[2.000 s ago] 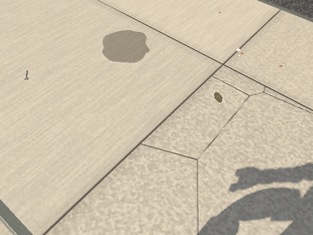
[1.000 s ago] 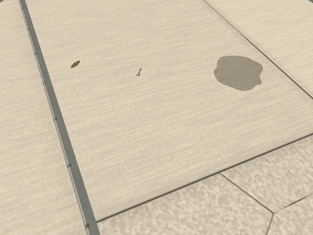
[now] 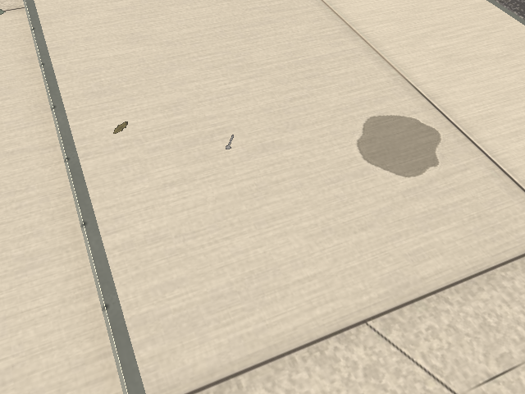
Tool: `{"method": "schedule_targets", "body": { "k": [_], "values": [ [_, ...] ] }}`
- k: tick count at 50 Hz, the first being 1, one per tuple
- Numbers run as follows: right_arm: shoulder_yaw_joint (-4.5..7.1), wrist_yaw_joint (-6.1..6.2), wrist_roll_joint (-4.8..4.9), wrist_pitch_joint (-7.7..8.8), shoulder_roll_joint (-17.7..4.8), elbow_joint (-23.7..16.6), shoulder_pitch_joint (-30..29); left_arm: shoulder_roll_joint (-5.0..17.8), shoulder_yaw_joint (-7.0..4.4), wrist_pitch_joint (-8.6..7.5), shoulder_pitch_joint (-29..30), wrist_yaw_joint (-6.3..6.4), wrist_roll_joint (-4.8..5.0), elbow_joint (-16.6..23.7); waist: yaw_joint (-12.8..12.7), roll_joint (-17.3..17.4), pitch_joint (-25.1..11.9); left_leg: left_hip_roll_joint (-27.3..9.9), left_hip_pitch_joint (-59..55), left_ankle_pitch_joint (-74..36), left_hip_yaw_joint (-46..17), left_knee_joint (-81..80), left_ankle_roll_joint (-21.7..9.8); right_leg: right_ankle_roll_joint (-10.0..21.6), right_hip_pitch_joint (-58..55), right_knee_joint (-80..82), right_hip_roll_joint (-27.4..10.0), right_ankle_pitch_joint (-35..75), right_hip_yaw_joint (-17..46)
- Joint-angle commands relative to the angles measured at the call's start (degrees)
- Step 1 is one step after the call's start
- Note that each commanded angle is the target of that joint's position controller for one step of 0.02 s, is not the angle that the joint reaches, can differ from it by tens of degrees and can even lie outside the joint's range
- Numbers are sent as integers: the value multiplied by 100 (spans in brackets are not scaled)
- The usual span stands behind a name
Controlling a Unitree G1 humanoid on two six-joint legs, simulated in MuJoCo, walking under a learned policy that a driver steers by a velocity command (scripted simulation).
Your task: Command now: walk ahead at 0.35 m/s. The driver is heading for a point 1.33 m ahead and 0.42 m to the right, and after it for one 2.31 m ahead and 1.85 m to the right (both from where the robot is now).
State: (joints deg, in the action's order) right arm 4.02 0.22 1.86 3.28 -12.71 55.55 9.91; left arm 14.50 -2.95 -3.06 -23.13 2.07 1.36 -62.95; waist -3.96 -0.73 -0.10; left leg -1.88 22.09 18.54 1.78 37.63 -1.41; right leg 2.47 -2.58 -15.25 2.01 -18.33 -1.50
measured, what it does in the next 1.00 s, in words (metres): walks ahead, turning right: left foot, then right foot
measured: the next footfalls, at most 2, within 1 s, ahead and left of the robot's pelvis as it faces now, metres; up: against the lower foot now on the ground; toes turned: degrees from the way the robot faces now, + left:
left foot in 0.06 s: +0.13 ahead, +0.12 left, +0.00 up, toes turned +3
right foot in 0.60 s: +0.47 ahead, -0.10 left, +0.00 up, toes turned -14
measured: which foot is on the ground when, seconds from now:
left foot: up 0.00-0.04, down 0.06-0.62, up 0.64-1.00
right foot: down 0.00-0.10, up 0.12-0.58, down 0.60-1.00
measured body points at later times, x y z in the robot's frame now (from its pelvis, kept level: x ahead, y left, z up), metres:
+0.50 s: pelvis +0.23 +0.04 -0.01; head +0.25 +0.04 +0.44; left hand +0.45 +0.24 -0.11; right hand +0.17 -0.20 -0.15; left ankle +0.09 +0.12 -0.74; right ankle +0.42 -0.12 -0.69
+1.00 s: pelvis +0.53 -0.03 +0.00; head +0.56 -0.05 +0.45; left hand +0.69 +0.22 -0.11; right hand +0.65 -0.34 -0.08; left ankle +0.76 +0.05 -0.70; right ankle +0.43 -0.09 -0.74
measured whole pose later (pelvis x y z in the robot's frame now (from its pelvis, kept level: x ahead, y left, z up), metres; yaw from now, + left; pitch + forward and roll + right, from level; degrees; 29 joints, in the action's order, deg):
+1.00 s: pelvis +0.53 -0.03 +0.00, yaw -25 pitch +2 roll -1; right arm 0.2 -0.2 0.0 6.7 -16.7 39.2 2.7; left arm 16.2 -3.4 -3.2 -19.0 0.4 1.5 -44.7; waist -5.0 2.7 1.0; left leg -3.5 34.7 -1.1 -6.2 32.1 3.7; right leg 4.5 7.0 -22.5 7.8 -16.9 9.5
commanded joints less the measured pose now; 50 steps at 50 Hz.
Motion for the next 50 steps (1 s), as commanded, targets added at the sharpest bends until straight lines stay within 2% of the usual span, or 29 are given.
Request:
{"method": "schedule_targets", "body": {
  "k": [1, 3, 4, 5, 6, 7, 8, 9, 10, 12, 14, 17, 20, 23, 25, 27, 29, 30, 31, 32, 33, 34, 35, 37, 39, 42, 44, 46, 50],
  "values": [
    [2, -104, -11, 187, -277, -375, -326, 891, -110, -131, 359, -60, 39, 367, 424, -318, 703, 72, -297, -565, 322, -496, -104, 1057, 1172, 716, -1628, -164, 1141],
    [182, -70, 32, 172, -628, -8, 722, 866, -38, -200, 572, -118, 21, 508, 969, -159, 315, 419, -2068, -675, 479, -742, -296, 846, 2152, -206, -1225, 938, 677],
    [345, -28, 56, 194, -1001, 227, 1656, 668, 58, -235, 766, -156, -17, 607, 1410, 303, -123, -28, -3203, -369, -248, -1089, -574, 535, 2802, -1787, -741, 1510, 140],
    [451, -32, -21, 220, -1599, 310, 2552, 255, 230, -316, 753, -185, -68, 912, 1520, 1779, -832, -1645, -4131, 1362, -3237, -2275, -1411, 123, 3954, -4143, 21, 96, -276],
    [222, -95, -136, 326, -1031, 203, 2040, 424, 182, -401, 744, -224, 47, 939, 1179, 1328, -723, -1976, -3765, 1866, -4524, -2817, -1615, 215, 4458, -5518, 35, -964, 687],
    [87, -127, -178, 404, -746, 21, 1362, 610, 146, -471, 789, -281, 196, 1007, 881, 889, -134, -2015, -3208, 1675, -3972, -2854, -1525, 398, 4881, -6054, -270, -665, 878],
    [4, -160, -173, 434, -561, -93, 960, 639, 145, -489, 773, -297, 216, 1001, 692, 506, 28, -1821, -2847, 1084, -3210, -2889, -1354, 464, 4802, -6091, -508, -176, 877],
    [-48, -196, -170, 442, -500, -106, 765, 617, 122, -473, 774, -288, 156, 998, 545, 272, 191, -1615, -2510, 356, -2517, -2990, -1189, 441, 4746, -5844, -687, 263, 864],
    [-113, -221, -203, 447, -366, -82, 654, 639, 81, -401, 749, -284, 107, 984, 413, 328, 242, -1352, -2188, -223, -1872, -3065, -977, 422, 4497, -5662, -834, 543, 858],
    [-158, -219, -232, 439, -298, 51, 806, 471, 83, -238, 653, -316, 134, 940, 345, 491, 330, -1095, -1881, -1071, -1058, -3141, -788, 336, 4425, -5655, -837, 850, 790],
    [-168, -168, -303, 460, -399, 122, 944, 396, 87, -124, 903, -322, 111, 1050, 354, 382, 482, -999, -1680, -1586, -571, -3249, -758, 248, 4722, -5511, -789, 1292, 804],
    [-212, -74, -381, 485, -520, 86, 879, 381, 89, -102, 1569, -330, 25, 1409, 415, 286, 680, -871, -1318, -2076, -10, -3466, -692, 136, 4771, -4414, -667, 2051, 693],
    [-234, 31, -315, 475, -646, 79, 1015, 281, 144, -119, 2148, -407, -2, 1660, 609, 303, 702, -839, -1448, -2371, 436, -3640, -528, 112, 4428, -3244, -654, 2602, 170],
    [-219, 79, -234, 398, -766, 172, 1352, 191, 206, -148, 2718, -514, 14, 1938, 792, 228, 798, -1036, -2325, -2905, 627, -3517, -435, 214, 4588, -2399, -617, 2543, -58],
    [-172, 101, -229, 303, -926, 121, 1304, 270, 180, -164, 2819, -602, 25, 2085, 692, 352, 701, -1122, -2841, -4057, 837, -3135, -368, 334, 4335, -1948, -482, 2249, -258],
    [-102, 131, -241, 185, -1147, 0, 1182, 472, 90, -136, 2643, -670, 21, 2170, 463, 613, 360, -1202, -3301, -5870, 976, -2339, -336, 475, 3849, -1828, -193, 1726, -538],
    [-42, 177, -289, 3, -1309, -185, 1013, 858, -124, -62, 1566, -672, 54, 1958, -66, 816, -319, -1233, -3556, -7037, 966, -806, -348, 670, 2829, -1762, 151, 1221, -624],
    [-30, 171, -282, -61, -1366, -294, 893, 1157, -307, -33, 722, -608, 46, 1744, -481, 695, -751, -1030, -3009, -6612, 1004, 463, -218, 851, 1551, -1344, 295, 1359, -470],
    [-111, 138, -365, -3, -1194, -477, 992, 1553, -439, 52, -45, -468, 2, 1625, -610, -43, -1335, -683, -1359, -4186, 892, 2234, -85, 1171, -289, -1554, -611, 1035, 992],
    [-372, -58, -359, 219, -212, -746, 1429, 1758, -471, 41, 173, -425, 9, 1858, 84, -1498, -1950, 738, 1498, 1113, 213, 4592, 329, 2515, -2263, -842, -2047, -57, 4454],
    [-270, -156, -139, 515, -789, -923, 782, 1294, -347, -6, 251, -419, -39, 1777, -275, -746, -2002, 490, 2076, 1035, -943, 5065, 44, 2296, -2040, -49, -1963, -528, 4797],
    [-226, -199, 49, 640, -1003, -1118, 359, 992, -272, -67, 485, -388, -63, 1868, -179, -380, -1182, 160, 2219, 486, -908, 4751, -133, 1932, -1248, 62, -1726, -352, 3846],
    [-241, -153, -22, 683, -962, -1173, 236, 864, -219, -126, 879, -418, -49, 1939, 140, 291, -585, -71, 2050, 151, -818, 4244, -123, 1782, -229, 224, -1489, 361, 3211],
    [-169, -71, -166, 573, -1078, -1250, 361, 674, -124, -198, 1252, -369, -121, 2101, 519, 355, -268, -367, 1406, -128, -846, 3692, 30, 1708, 905, 426, -1135, 1203, 2555],
    [-163, -55, -275, 461, -1030, -1380, 456, 791, -152, -205, 1244, -301, -50, 2118, 650, 229, -99, -492, 1338, -132, -721, 3119, 219, 1731, 1374, 550, -988, 1620, 2245],
    [-241, 11, -335, 367, -858, -1697, -115, 1030, -216, -200, 949, -166, -37, 2102, 486, 85, 103, -443, 1292, -746, -449, 1824, 527, 1596, 1983, 559, -715, 2045, 1752],
    [-292, 30, -307, 372, -747, -1841, -569, 1095, -248, -157, 768, -128, -13, 2123, 246, -46, 119, -245, 1008, -1619, -387, 682, 597, 1341, 2128, 384, -448, 1666, 1526],
    [-306, 16, -226, 393, -719, -1979, -962, 1136, -275, -103, 535, -137, -2, 2133, 4, -176, 60, -1, 652, -2195, -330, -139, 626, 1164, 2120, 214, -432, 1379, 1592],
    [-152, -58, -130, 453, -1093, -2093, -989, 1031, -266, -40, 331, -134, 29, 2126, 44, -469, -96, 91, 366, -1979, -667, -853, 425, 941, 1359, -501, -766, 864, 2335]
  ]
}}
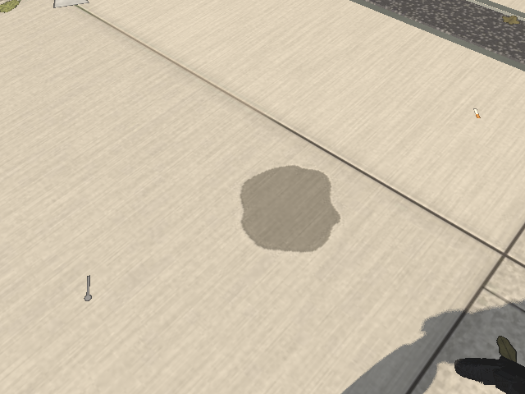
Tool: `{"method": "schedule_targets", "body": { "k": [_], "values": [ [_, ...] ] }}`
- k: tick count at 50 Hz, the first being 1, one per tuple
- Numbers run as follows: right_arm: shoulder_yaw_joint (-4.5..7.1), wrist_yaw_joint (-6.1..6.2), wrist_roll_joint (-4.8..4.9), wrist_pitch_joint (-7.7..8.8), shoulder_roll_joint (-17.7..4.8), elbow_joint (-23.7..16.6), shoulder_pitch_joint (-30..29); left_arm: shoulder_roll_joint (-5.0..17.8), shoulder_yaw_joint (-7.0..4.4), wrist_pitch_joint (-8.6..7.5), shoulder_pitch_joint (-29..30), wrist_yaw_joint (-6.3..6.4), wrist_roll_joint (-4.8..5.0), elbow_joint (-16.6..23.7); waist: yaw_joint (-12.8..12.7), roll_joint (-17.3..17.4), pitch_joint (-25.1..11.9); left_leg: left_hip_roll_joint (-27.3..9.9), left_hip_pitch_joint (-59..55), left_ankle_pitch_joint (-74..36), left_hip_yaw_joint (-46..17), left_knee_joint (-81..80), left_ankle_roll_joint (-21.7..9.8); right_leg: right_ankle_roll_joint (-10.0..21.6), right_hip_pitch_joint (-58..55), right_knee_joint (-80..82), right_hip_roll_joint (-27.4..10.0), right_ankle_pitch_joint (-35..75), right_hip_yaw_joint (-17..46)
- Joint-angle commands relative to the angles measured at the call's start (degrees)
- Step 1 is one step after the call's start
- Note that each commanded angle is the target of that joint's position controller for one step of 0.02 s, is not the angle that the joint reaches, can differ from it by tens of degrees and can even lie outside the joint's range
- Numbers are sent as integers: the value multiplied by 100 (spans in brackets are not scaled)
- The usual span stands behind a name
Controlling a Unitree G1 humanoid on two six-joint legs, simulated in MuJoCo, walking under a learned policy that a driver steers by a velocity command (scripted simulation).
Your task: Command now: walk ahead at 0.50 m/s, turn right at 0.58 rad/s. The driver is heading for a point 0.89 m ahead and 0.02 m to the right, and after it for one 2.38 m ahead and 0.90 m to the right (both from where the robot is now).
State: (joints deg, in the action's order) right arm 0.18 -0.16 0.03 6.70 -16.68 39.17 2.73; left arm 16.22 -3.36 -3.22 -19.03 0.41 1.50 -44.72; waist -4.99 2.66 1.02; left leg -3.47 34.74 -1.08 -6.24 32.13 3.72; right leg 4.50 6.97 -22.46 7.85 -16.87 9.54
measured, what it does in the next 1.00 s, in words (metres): walks ahead: left foot, then right foot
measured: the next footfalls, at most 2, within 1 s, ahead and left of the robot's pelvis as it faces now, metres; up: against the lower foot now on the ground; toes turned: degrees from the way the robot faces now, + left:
left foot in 0.08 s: +0.23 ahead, +0.14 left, +0.00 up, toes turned -6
right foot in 0.60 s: +0.44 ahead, -0.19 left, +0.00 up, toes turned -21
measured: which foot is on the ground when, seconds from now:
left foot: up 0.00-0.06, down 0.08-0.62, up 0.64-1.00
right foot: down 0.00-0.08, up 0.10-0.58, down 0.60-1.00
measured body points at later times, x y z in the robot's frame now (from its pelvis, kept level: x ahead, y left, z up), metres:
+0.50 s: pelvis +0.27 +0.01 +0.00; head +0.29 +0.00 +0.45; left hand +0.55 +0.16 -0.08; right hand +0.19 -0.27 -0.12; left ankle +0.19 +0.15 -0.74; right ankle +0.38 -0.18 -0.69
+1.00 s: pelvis +0.52 -0.11 +0.00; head +0.54 -0.11 +0.45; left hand +0.63 +0.16 -0.12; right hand +0.63 -0.39 -0.11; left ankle +0.72 +0.01 -0.68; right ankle +0.40 -0.17 -0.74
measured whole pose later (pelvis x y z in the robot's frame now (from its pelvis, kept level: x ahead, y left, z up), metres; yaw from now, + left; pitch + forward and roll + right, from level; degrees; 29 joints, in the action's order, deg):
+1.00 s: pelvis +0.52 -0.11 +0.00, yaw -11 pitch +1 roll -2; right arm 3.1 -1.7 1.1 2.4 -15.7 43.6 9.8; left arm 14.6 -3.9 -5.3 -19.0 0.1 -0.5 -45.7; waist -3.0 3.0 0.1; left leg -5.7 40.5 -3.3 -2.7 43.7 0.1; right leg 1.9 -1.6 -13.0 2.3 -16.1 -10.4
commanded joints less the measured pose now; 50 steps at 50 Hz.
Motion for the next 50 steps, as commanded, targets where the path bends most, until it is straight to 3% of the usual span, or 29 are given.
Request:
{"method": "schedule_targets", "body": {
  "k": [1, 2, 3, 4, 5, 6, 7, 8, 9, 11, 13, 15, 19, 23, 26, 28, 29, 30, 31, 32, 33, 34, 35, 36, 38, 40, 43, 46, 50],
  "values": [
    [282, -38, 50, 139, -779, -447, -152, 858, -231, -3, -58, 36, -11, 322, 238, -906, -206, 256, -1010, 232, 138, -365, -205, 676, 257, 22, -1447, 795, 1399],
    [336, -36, 42, 167, -827, -380, 156, 808, -219, 22, 8, 34, -36, 347, 429, -985, -263, 283, -1386, 409, 207, -530, -352, 583, 232, -284, -1393, 951, 1444],
    [420, -5, -10, 203, -968, -295, 670, 621, -154, 25, 15, 16, -71, 386, 694, -936, -579, 153, -2190, 502, 175, -666, -568, 401, 344, -958, -1126, 1175, 1265],
    [501, 41, -110, 217, -1260, -249, 1515, 229, -9, 9, -12, -16, -158, 509, 1029, -312, -1403, -826, -3590, 950, -737, -593, -939, 181, 953, -2557, -769, 496, 766],
    [639, 24, -158, 105, -1742, -57, 1972, -86, 102, -73, -774, -54, 0, 732, 643, 1804, -2022, -2107, -5336, 2308, -3600, -1253, -1916, -174, 3040, -4368, -22, -1729, -50],
    [533, 1, -54, 63, -1138, -154, 1923, 557, -3, -64, -754, -28, 103, 581, 799, 1179, -1728, -2220, -5209, 3672, -4258, -1529, -1861, -268, 3818, -5274, -539, -1567, 115],
    [451, 29, -15, 24, -802, -220, 1709, 892, -99, -25, -140, -22, 90, 648, 959, 478, -997, -1972, -4571, 3520, -3293, -1584, -1584, -316, 4007, -5524, -734, -981, 25],
    [415, 31, -46, -11, -725, -238, 1447, 861, -111, 6, 180, -9, 13, 725, 878, 34, -577, -1698, -3870, 2628, -2398, -1593, -1410, -361, 3836, -5432, -938, -512, -151],
    [385, 32, -72, -35, -621, -206, 1280, 787, -128, 4, 384, -25, -45, 811, 789, 47, -246, -1419, -3352, 1938, -1765, -1702, -1365, -388, 3736, -5158, -1094, -218, -152],
    [369, 32, -101, -14, -499, -146, 1191, 570, -119, 63, 318, -85, 13, 867, 619, 401, -121, -1109, -2843, 1364, -923, -1993, -1294, -403, 3360, -4850, -1322, 16, -283],
    [409, 8, -50, 26, -538, -66, 1249, 386, -90, 130, 395, -100, 13, 956, 594, 383, -60, -1101, -2735, 850, -436, -2173, -1412, -451, 3421, -4630, -1389, 118, -382],
    [473, 4, -58, 35, -678, 36, 1326, 308, -63, 154, 618, -104, -38, 1073, 610, 223, -10, -1200, -2826, 368, -118, -2264, -1522, -519, 3650, -4249, -1451, 361, -363],
    [532, 43, -65, -44, -851, 183, 1331, 238, -31, 94, 1078, -206, -27, 1172, 731, 124, 39, -1109, -3087, -181, 662, -2275, -1396, -524, 3623, -3066, -1444, 1397, -543],
    [546, 35, 43, -129, -976, 448, 1697, 45, 62, 8, 1822, -321, -11, 1391, 991, 51, 301, -1130, -3231, -232, 1019, -2300, -1326, -342, 3195, -1853, -1250, 1649, -899],
    [589, 14, 172, -233, -1128, 616, 1829, 168, 25, -13, 2051, -381, -9, 1572, 915, 133, 392, -1363, -3729, -898, 1051, -2059, -1283, -101, 3031, -1345, -1087, 1028, -1061],
    [618, 40, 203, -294, -1270, 677, 1761, 426, -110, -9, 1591, -373, -64, 1529, 511, 314, -3, -1347, -3895, -2767, 1245, -1224, -1152, 146, 2105, -1039, -754, 634, -1300],
    [592, 65, 204, -328, -1247, 693, 1702, 649, -253, -2, 760, -340, -73, 1299, 32, 263, -492, -1165, -3654, -3377, 1501, -252, -1008, 319, 886, -657, -523, 1039, -1445],
    [505, 99, 130, -303, -1056, 645, 1771, 998, -422, 43, -118, -249, -89, 1065, -339, 137, -1040, -927, -2627, -2600, 1626, 1028, -785, 484, -760, -795, -741, 1335, -1017],
    [250, 35, -62, -200, -331, 374, 2208, 1674, -532, 55, -614, -153, -173, 999, -95, -1285, -1851, -113, -129, 1427, 1553, 3387, -406, 1316, -3068, -769, -2476, 1064, 1724],
    [247, -14, 79, -45, -502, 502, 2167, 1423, -436, 22, -783, -149, -176, 1070, -253, -1277, -2765, 366, 471, 3564, 278, 4494, -393, 1763, -3250, 125, -3226, 901, 3515],
    [399, -46, 316, -10, -915, 351, 1601, 1088, -320, -26, -517, -186, -193, 996, -291, -868, -1877, 85, 977, 3201, 32, 4735, -438, 1433, -2585, 209, -2989, 1051, 2454],
    [374, -41, 328, -8, -832, 258, 1307, 901, -264, -57, -210, -187, -146, 937, -84, -820, -1142, -166, 997, 2711, 162, 4399, -473, 1191, -1676, 273, -2717, 1345, 1480],
    [382, -15, 200, -45, -770, 295, 1219, 669, -195, -85, 158, -205, -127, 902, 158, -634, -740, -367, 788, 2318, 208, 4027, -447, 1006, -897, 435, -2438, 1519, 904],
    [423, -11, 146, -138, -765, 350, 1369, 474, -143, -133, 419, -225, -149, 911, 385, -790, -533, -507, 416, 1982, 145, 3790, -421, 890, -310, 670, -2237, 1649, 465],
    [407, -14, 167, -321, -532, 492, 1721, 424, -160, -266, 605, -226, -192, 819, 626, -861, -443, -522, -45, 1571, 120, 3707, -331, 901, 294, 1118, -2164, 1681, 23],
    [407, 15, 169, -409, -428, 455, 1597, 474, -190, -358, 605, -186, -240, 677, 672, -718, -192, -492, 164, 1218, 5, 3480, -249, 877, 473, 1363, -2158, 1894, -413],
    [411, 15, 134, -398, -345, 325, 1191, 498, -210, -370, 454, -88, -266, 481, 566, -620, 22, -399, 638, 410, -133, 2696, -204, 746, 196, 1441, -2099, 2147, -934],
    [360, -94, 106, -349, -212, 196, 725, 620, -235, -351, 427, -31, -236, 392, 394, -556, 161, -317, 561, -374, 137, 1605, -278, 593, -13, 1511, -2058, 2130, -1378],
    [289, -246, 99, -336, -98, -140, 16, 787, -306, -239, 52, 22, -152, 156, 83, -444, 442, -266, 849, -270, 478, 793, -476, 523, -753, 1367, -2338, 2324, -1632]
  ]
}}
